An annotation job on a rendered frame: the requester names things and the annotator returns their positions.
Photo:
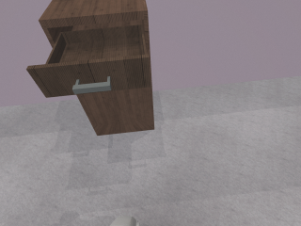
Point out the handle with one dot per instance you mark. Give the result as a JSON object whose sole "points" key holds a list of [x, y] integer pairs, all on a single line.
{"points": [[91, 87]]}

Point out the robot left thigh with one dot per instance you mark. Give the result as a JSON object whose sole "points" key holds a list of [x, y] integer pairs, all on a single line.
{"points": [[125, 221]]}

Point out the cabinet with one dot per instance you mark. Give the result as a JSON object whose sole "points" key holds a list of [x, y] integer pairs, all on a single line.
{"points": [[116, 111]]}

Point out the drawer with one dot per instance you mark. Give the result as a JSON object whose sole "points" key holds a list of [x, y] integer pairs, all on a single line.
{"points": [[91, 55]]}

